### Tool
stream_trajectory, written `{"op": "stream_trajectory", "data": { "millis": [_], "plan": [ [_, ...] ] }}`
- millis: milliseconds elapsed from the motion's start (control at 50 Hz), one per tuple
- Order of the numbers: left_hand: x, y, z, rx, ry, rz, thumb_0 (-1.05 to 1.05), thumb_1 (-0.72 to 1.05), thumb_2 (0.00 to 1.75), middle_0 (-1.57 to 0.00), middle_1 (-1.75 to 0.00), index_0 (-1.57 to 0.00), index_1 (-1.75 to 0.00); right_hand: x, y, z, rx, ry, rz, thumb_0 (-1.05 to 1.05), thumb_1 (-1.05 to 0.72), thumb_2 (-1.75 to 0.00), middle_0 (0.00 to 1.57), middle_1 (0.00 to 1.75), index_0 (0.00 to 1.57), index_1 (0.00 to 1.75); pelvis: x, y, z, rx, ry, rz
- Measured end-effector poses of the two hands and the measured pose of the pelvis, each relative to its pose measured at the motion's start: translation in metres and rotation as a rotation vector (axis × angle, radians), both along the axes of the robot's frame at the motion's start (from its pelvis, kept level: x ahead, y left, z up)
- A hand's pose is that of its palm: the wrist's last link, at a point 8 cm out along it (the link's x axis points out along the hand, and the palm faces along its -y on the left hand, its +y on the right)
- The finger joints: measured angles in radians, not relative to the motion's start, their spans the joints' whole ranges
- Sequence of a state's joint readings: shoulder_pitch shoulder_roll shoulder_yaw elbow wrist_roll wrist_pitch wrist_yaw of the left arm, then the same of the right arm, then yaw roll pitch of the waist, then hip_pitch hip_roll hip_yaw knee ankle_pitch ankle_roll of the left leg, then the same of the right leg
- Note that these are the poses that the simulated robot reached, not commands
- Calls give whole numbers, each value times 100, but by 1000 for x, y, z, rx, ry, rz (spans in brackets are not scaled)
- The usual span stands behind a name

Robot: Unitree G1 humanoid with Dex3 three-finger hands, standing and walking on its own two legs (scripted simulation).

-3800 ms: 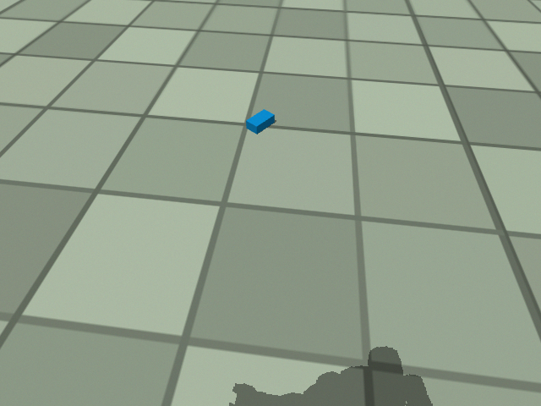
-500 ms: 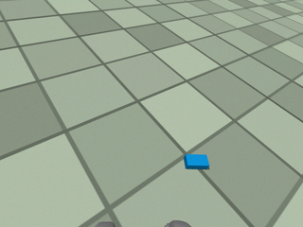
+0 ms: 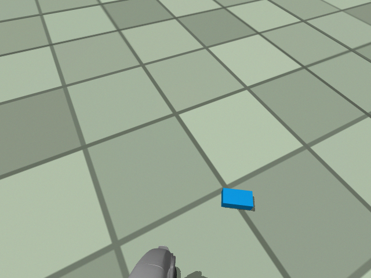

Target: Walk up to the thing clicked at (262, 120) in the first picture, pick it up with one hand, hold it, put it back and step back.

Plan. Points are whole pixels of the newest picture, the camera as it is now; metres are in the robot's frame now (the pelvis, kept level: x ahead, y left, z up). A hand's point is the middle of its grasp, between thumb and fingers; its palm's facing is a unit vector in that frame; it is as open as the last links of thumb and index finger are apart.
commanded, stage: walk up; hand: left
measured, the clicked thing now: (236, 198) +0.61 -0.22 -0.73
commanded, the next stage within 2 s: none
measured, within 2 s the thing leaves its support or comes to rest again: neither
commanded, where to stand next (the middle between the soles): +0.25 -0.47 m, yaw +3 degrees
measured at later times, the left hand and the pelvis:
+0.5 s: hand (161, 254) +0.18 +0.09 -0.16, palm faces -0.05 -0.91 -0.41, open 7.3 cm; pelvis +0.07 -0.21 -0.04, yaw -2 degrees
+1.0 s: hand (235, 257) +0.21 -0.10 -0.17, palm faces -0.09 -0.95 -0.29, open 7.4 cm; pelvis +0.14 -0.37 -0.01, yaw -1 degrees
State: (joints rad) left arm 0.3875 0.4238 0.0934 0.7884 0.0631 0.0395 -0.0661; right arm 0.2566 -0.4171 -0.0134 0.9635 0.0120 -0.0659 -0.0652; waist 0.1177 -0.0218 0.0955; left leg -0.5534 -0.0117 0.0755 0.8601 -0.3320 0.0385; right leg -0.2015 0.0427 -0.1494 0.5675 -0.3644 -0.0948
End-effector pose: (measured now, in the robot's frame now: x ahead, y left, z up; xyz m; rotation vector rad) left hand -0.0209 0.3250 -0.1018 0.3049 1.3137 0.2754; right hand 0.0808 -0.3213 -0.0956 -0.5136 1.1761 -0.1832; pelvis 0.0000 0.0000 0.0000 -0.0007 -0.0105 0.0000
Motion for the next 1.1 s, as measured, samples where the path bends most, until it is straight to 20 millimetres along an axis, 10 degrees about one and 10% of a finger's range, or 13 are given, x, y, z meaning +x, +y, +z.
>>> {"op": "stream_trajectory", "data": {
  "millis": [200,420,540,740,920,1100],
  "plan": [
    [89,-83,-39,-93,-41,-113,1,91,90,-21,-30,-20,-30,24,-61,1,-57,-88,-82,1,-90,-90,21,30,21,30,35,-54,-17,37,-35,-4],
    [198,-152,-16,-20,-228,-199,1,91,90,-20,-30,-20,-30,2,-202,18,-149,-57,-116,1,-90,-90,21,30,21,30,55,-163,-23,28,-26,-37],
    [182,-213,-15,41,-202,-156,0,91,90,-20,-30,-20,-30,19,-292,-6,-185,-3,-160,1,-90,-90,21,30,20,30,72,-230,-37,-2,-24,-24],
    [132,-287,-18,-21,-29,-42,1,91,90,-21,-30,-21,-30,85,-303,3,-60,-4,-35,1,-90,-90,21,30,20,30,106,-288,-11,-9,-8,-10],
    [190,-354,-44,-101,-34,-131,1,91,90,-20,-30,-20,-30,85,-349,18,-107,-42,-117,1,-90,-90,21,30,21,30,131,-336,-13,17,-37,-19],
    [256,-404,-30,-44,-136,-168,1,91,90,-21,-30,-20,-30,73,-451,36,-174,-19,-137,1,-90,-90,21,30,21,30,146,-415,-15,5,-34,-25]
  ]
}}
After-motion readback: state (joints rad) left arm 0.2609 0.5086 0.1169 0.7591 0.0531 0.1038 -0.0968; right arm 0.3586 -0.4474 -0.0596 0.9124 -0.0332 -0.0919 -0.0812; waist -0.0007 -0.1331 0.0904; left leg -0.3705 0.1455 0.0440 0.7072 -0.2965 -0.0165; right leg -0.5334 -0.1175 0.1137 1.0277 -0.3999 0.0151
